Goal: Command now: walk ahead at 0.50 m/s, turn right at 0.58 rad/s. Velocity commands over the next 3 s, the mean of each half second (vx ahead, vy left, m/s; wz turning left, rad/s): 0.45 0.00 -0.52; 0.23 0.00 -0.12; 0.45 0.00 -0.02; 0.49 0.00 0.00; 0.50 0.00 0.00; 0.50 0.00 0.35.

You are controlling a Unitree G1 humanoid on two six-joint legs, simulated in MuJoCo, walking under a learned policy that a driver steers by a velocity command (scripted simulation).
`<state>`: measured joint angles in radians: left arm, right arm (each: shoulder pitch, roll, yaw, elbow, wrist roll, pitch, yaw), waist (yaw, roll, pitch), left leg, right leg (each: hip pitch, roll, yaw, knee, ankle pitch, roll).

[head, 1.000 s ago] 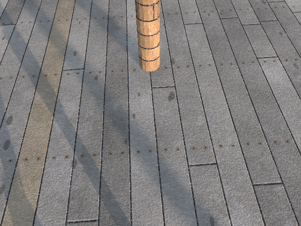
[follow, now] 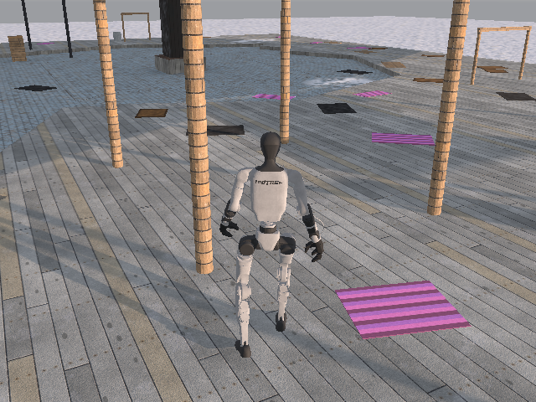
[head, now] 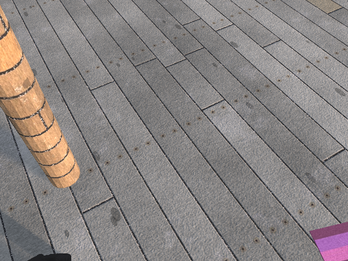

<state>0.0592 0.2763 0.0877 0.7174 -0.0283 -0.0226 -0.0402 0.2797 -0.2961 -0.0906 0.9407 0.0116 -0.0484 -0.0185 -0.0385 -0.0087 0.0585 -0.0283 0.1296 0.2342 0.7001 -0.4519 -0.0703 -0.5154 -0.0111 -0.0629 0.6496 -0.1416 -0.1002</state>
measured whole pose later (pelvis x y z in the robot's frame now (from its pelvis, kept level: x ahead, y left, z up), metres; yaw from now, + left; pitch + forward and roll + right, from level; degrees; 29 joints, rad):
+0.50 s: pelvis +0.28 +0.00 +0.01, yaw -15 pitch +2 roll +1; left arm 0.35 0.30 0.08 0.78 -0.01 -0.03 0.03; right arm 0.00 -0.27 -0.05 0.76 -0.04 -0.13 0.03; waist 0.07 -0.01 0.03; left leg -0.47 -0.03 0.00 0.49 -0.02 0.02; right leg -0.13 0.09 0.20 0.71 -0.48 -0.04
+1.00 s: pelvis +0.40 -0.02 +0.03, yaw -17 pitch +1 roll +1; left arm 0.35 0.25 0.05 0.79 -0.01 -0.03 0.02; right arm 0.16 -0.30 -0.05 0.86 0.02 -0.08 0.03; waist 0.03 0.02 -0.03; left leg -0.43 0.00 0.03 0.78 -0.40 0.06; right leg -0.19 -0.02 0.07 0.44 -0.27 0.02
